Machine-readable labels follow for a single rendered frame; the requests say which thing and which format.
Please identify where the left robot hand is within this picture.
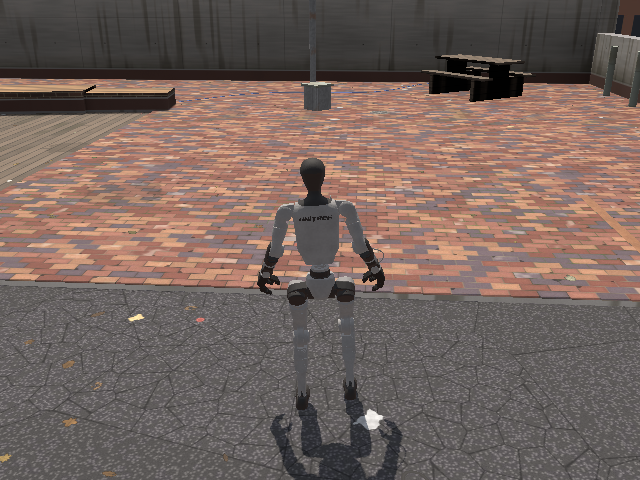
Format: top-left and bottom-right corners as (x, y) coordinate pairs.
(257, 272), (280, 295)

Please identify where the right robot hand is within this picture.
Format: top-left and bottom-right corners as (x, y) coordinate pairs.
(362, 267), (385, 291)

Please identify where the robot right foot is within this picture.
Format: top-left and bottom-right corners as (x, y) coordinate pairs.
(343, 377), (357, 400)

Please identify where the robot left upper arm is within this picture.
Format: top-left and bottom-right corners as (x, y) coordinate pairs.
(269, 203), (294, 258)

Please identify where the robot head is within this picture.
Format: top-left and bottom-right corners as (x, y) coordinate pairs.
(298, 158), (332, 206)

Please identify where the robot right upper arm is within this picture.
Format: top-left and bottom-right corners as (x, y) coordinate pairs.
(336, 200), (369, 254)

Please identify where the robot left forearm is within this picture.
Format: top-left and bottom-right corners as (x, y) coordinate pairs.
(260, 242), (279, 278)

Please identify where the robot right forearm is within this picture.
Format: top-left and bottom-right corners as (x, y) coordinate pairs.
(359, 238), (381, 274)

